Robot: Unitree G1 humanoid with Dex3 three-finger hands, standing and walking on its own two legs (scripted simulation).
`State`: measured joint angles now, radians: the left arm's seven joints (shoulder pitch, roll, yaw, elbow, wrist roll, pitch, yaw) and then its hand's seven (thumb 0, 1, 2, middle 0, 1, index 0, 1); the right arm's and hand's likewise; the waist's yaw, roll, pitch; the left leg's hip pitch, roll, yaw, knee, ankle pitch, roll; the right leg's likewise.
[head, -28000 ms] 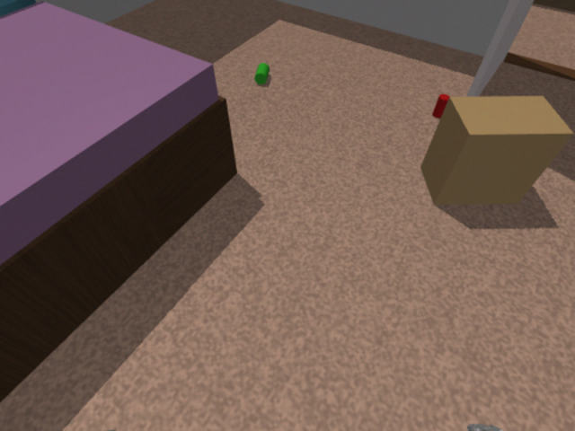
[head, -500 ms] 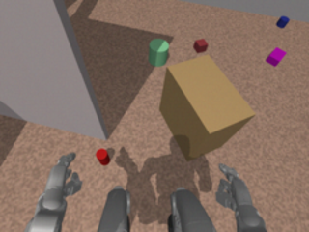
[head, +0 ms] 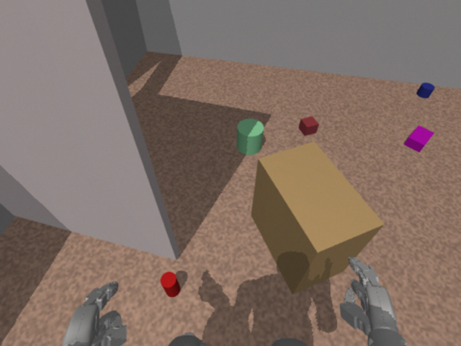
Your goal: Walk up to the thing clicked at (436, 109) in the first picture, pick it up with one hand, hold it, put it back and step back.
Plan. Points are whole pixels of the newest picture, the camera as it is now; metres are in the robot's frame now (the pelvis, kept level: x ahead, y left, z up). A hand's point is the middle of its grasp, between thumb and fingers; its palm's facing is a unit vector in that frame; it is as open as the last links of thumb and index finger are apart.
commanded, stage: home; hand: left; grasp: from above
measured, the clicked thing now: (170, 284) +0.43 +0.22 -0.66
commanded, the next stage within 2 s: stand in 1.84 s
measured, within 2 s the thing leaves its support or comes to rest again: neither
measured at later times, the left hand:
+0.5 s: hand (125, 337) +0.15 +0.18 -0.05, palm faces +0.05 -0.98 -0.21, open 7.5 cm
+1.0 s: hand (124, 335) +0.15 +0.18 -0.05, palm faces +0.04 -0.98 -0.20, open 7.4 cm
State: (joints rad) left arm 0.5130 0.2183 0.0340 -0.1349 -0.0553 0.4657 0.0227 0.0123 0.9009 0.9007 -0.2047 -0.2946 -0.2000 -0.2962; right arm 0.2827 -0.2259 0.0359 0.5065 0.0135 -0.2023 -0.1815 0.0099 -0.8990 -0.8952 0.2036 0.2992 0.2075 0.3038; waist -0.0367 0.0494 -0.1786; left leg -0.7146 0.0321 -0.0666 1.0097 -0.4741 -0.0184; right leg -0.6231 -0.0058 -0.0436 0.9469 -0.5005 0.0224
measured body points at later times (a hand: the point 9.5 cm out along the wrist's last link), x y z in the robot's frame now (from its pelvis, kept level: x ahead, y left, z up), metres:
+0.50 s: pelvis -0.01 +0.00 +0.00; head +0.00 +0.00 +0.45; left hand +0.15 +0.23 -0.03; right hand +0.15 -0.24 -0.07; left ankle +0.02 +0.13 -0.68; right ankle -0.02 -0.14 -0.68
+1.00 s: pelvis -0.01 +0.00 +0.00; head +0.01 +0.00 +0.45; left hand +0.15 +0.23 -0.03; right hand +0.16 -0.24 -0.06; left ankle +0.02 +0.13 -0.68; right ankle -0.02 -0.14 -0.68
